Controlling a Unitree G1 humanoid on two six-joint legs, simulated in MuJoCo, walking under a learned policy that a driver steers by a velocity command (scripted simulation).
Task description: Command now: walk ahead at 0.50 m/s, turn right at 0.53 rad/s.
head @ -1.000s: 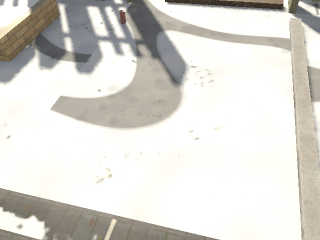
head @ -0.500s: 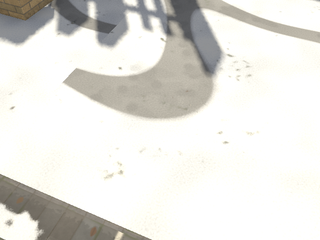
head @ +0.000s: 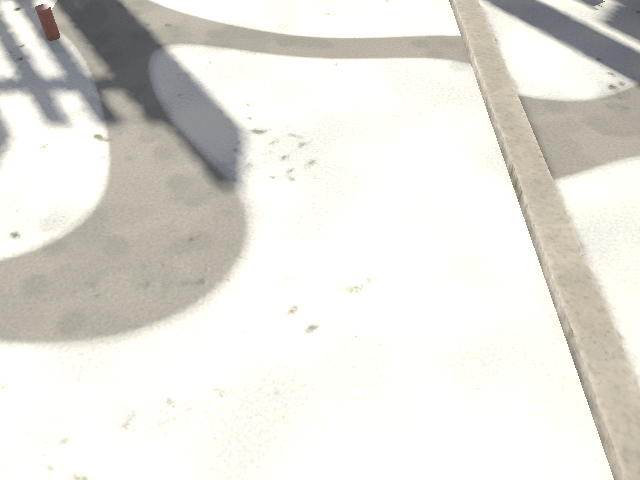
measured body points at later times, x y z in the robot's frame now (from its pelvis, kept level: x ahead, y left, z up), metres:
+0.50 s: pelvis +0.28 +0.03 -0.24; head +0.31 +0.04 +0.21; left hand +0.35 +0.27 -0.39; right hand +0.31 -0.23 -0.37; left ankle +0.36 +0.12 -0.97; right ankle +0.14 -0.10 -0.70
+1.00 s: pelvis +0.35 -0.03 -0.24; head +0.35 -0.05 +0.21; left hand +0.52 +0.14 -0.37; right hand +0.26 -0.23 -0.40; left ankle +0.36 +0.12 -0.97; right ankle +0.36 -0.15 -0.97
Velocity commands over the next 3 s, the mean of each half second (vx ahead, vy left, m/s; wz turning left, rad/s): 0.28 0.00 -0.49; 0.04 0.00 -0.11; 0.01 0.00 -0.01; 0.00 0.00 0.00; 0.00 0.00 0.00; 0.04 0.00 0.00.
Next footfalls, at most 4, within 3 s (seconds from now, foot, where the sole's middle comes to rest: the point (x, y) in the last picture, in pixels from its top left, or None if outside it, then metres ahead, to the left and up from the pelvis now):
0.02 right None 0.12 -0.10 -0.83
0.40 left None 0.40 0.11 -1.01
0.82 right None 0.40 -0.16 -1.01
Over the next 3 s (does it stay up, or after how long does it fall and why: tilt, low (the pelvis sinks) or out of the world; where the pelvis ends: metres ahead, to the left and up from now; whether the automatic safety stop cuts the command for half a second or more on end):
stays up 0.40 -0.02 -0.25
